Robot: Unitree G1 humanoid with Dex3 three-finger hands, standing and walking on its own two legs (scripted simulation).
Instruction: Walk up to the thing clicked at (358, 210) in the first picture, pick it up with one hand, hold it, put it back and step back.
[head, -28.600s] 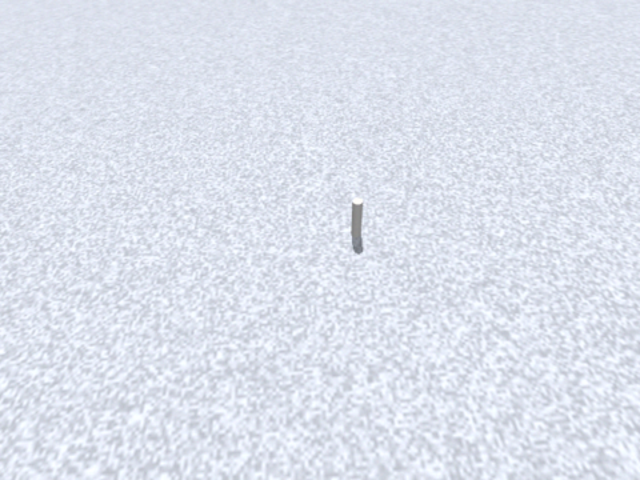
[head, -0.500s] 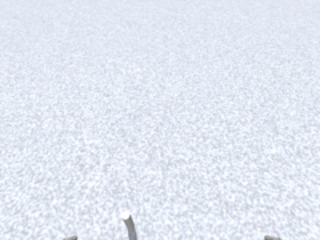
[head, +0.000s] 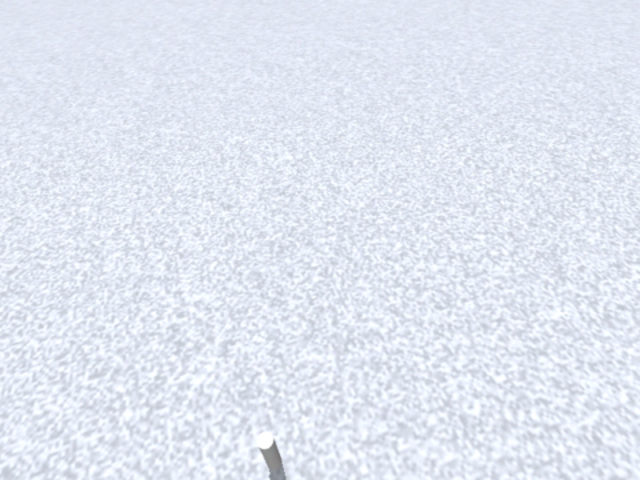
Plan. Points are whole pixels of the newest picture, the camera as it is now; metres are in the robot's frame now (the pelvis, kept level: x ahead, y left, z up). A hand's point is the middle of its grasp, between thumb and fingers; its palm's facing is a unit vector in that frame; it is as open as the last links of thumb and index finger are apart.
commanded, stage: stand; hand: left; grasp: from the side
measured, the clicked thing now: (270, 452) +0.37 +0.19 -0.68
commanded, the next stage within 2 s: step back in 1.50 s
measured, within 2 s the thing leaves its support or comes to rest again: neither
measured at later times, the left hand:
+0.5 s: hand out of the picture +0.06 +0.24 -0.16, palm faces +0.00 -0.94 -0.34, open 7.4 cm
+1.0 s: hand out of the picture +0.08 +0.24 -0.15, palm faces -0.01 -0.94 -0.33, open 7.4 cm
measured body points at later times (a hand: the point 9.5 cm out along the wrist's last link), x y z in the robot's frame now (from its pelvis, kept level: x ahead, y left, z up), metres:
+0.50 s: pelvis +0.00 +0.00 +0.00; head +0.00 -0.01 +0.45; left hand +0.06 +0.29 -0.13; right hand +0.07 -0.30 -0.14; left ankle +0.04 +0.12 -0.74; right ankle +0.00 -0.14 -0.74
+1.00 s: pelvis +0.01 -0.01 +0.01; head +0.02 -0.01 +0.45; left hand +0.08 +0.29 -0.13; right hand +0.08 -0.30 -0.13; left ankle +0.04 +0.12 -0.74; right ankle +0.00 -0.14 -0.74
